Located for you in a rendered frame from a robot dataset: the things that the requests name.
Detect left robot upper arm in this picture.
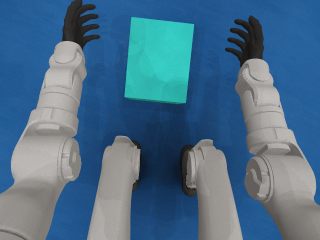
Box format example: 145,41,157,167
0,135,82,240

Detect right robot upper arm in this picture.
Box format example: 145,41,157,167
244,154,320,240

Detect right robot forearm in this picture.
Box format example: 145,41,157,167
235,58,316,195

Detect left robot forearm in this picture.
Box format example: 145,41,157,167
11,41,87,179

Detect right robot hand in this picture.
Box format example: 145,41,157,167
225,15,264,68

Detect robot left foot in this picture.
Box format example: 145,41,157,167
131,140,142,192

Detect carton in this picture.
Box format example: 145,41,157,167
124,17,194,104

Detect robot left thigh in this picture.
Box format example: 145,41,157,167
87,142,141,240

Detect left robot hand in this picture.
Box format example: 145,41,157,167
62,0,100,51

